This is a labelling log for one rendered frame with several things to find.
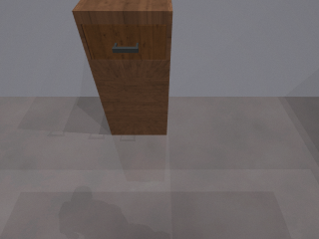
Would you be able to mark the cabinet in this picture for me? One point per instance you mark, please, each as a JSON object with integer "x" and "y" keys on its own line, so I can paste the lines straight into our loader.
{"x": 133, "y": 92}

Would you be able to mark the handle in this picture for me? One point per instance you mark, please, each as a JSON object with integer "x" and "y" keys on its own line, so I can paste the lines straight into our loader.
{"x": 125, "y": 49}

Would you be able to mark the drawer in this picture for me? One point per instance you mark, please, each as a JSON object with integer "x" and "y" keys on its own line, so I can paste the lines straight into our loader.
{"x": 101, "y": 39}

